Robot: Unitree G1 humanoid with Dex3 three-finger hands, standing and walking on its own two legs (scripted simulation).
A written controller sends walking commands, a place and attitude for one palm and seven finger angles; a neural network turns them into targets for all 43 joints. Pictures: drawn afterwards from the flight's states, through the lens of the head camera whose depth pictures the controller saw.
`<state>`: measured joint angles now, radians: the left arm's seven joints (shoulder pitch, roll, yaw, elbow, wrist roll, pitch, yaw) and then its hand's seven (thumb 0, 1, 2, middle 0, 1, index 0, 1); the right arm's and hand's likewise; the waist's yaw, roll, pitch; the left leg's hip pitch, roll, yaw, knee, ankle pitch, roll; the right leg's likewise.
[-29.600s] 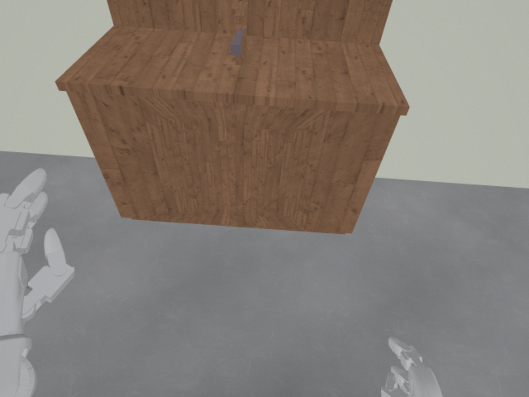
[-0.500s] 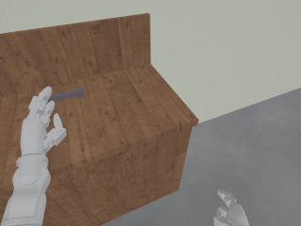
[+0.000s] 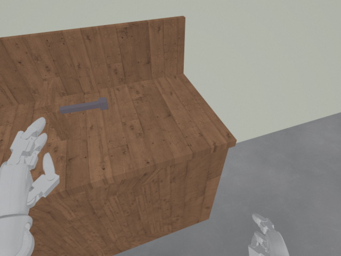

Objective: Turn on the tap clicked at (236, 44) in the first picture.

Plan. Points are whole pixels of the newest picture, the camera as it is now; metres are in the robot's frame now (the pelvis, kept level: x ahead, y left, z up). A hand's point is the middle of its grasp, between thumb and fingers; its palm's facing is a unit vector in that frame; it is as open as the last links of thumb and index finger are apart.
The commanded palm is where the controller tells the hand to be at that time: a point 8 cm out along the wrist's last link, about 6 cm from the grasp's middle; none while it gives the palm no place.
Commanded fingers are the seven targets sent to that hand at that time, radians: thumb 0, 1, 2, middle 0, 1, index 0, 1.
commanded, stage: draw the hand back beside the body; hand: left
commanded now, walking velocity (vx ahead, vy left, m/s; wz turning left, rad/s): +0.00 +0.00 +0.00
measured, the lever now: (103, 103) +0.51 +0.29 +0.08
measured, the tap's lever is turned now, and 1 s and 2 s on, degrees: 85 85 85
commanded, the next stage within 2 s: step back with the hand held close in 0.20 s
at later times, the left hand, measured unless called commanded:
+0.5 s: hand (60, 172) +0.21 +0.24 +0.15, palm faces +0.40 -0.82 -0.41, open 7.4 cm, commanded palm +0.15 +0.28 +0.17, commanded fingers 0.00 0.90 0.90 -0.20 -0.30 -0.20 -0.30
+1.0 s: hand (22, 213) +0.13 +0.27 +0.15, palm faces +0.41 -0.81 -0.41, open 7.4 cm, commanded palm +0.08 +0.31 +0.17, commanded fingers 0.00 0.90 0.90 -0.20 -0.30 -0.20 -0.30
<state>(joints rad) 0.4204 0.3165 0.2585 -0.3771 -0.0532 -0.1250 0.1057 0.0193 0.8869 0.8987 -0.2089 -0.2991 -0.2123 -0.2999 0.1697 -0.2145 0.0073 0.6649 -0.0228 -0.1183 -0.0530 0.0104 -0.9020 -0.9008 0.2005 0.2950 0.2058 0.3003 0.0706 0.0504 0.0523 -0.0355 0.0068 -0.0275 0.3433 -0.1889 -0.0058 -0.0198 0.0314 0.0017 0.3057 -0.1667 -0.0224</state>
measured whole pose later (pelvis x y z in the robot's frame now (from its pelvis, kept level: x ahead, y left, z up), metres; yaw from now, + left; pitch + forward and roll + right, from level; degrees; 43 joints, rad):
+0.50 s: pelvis +0.00 +0.00 +0.00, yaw +1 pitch -2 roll -1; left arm 0.42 0.34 0.30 -0.38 -0.04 -0.13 0.11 0.02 0.89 0.90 -0.21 -0.30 -0.21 -0.30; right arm 0.16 -0.24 0.00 0.60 -0.01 -0.05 -0.07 0.01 -0.90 -0.90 0.20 0.30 0.21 0.30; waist 0.03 0.07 0.03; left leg -0.17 0.02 -0.05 0.41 -0.20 -0.01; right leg -0.13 0.04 -0.02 0.34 -0.17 -0.03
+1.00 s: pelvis -0.08 +0.02 -0.01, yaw +0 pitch -1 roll -2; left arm 0.47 0.36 0.31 -0.45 -0.01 -0.17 0.17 0.02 0.89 0.90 -0.21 -0.30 -0.22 -0.30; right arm 0.19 -0.23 0.00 0.57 0.01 -0.02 -0.10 0.01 -0.90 -0.90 0.20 0.30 0.21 0.30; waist 0.02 0.05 0.03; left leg -0.36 0.00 -0.03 0.52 -0.16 0.03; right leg -0.31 0.03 -0.01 0.43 -0.14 0.02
